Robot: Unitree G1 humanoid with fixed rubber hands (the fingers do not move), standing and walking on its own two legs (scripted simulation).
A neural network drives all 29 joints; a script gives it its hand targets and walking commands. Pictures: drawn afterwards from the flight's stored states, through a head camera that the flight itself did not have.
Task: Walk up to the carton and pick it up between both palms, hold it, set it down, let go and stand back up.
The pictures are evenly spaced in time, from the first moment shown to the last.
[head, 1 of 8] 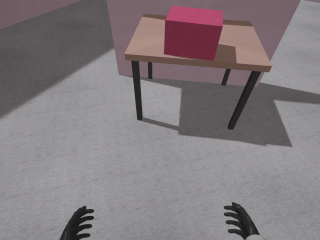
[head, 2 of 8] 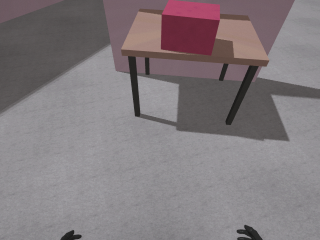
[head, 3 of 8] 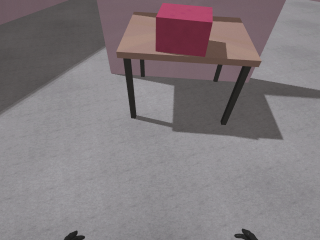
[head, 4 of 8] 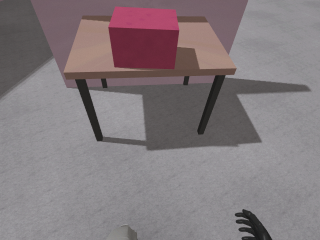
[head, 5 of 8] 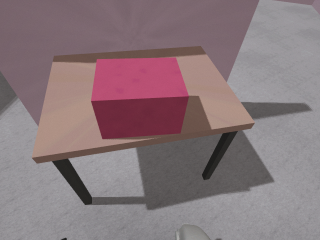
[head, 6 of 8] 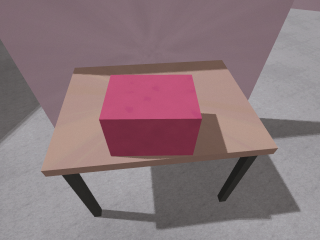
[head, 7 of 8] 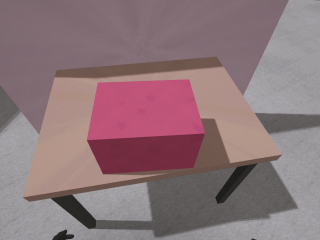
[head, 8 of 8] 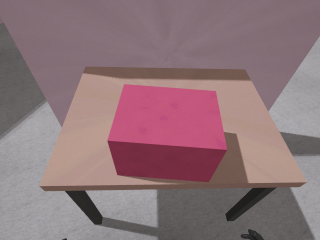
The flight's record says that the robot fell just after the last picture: no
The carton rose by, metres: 0.00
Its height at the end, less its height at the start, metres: +0.00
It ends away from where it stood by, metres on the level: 0.00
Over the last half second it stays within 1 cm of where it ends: yes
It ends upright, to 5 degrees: yes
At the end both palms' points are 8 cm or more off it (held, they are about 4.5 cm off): yes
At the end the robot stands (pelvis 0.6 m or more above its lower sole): yes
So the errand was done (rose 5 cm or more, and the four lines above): no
